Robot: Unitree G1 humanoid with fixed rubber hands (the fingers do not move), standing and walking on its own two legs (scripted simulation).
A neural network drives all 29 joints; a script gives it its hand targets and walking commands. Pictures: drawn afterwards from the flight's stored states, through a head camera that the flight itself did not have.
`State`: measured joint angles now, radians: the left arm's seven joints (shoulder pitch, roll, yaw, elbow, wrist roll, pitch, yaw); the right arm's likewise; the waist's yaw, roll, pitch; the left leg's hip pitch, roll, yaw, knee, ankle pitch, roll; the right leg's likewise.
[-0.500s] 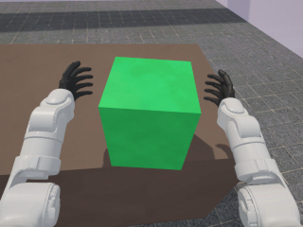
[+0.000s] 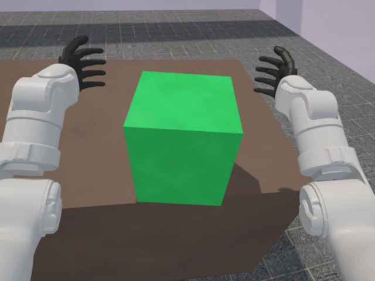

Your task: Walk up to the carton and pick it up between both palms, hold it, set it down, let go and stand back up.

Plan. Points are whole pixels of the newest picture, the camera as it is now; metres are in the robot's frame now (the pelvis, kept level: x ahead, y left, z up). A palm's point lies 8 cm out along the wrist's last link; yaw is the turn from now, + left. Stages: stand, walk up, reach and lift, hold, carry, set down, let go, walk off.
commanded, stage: set down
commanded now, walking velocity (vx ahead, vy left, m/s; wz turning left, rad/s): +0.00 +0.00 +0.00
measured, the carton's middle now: (182, 140) +0.44 +0.01 +0.08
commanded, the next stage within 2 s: none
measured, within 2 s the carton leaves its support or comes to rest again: neither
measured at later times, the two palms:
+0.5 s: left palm (65, 121) +0.37 +0.23 +0.19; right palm (282, 133) +0.36 -0.18 +0.18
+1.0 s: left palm (66, 164) +0.31 +0.22 +0.14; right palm (285, 167) +0.31 -0.18 +0.14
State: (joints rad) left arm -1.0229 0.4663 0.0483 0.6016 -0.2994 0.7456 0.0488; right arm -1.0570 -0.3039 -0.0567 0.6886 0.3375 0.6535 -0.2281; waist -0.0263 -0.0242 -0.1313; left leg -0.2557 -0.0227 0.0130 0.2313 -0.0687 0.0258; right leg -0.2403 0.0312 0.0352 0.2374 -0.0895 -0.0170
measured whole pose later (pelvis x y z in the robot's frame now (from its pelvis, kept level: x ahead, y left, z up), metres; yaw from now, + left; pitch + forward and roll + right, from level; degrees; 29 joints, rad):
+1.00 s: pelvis +0.00 +0.00 +0.00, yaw -1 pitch -3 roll +0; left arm -0.27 0.26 0.18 -0.23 -0.18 0.84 -0.04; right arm -0.23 -0.23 -0.04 -0.16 0.32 0.67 -0.26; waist 0.03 -0.05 0.04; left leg -0.05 -0.02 0.04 0.15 -0.05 0.03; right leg -0.05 0.03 0.06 0.17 -0.08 -0.02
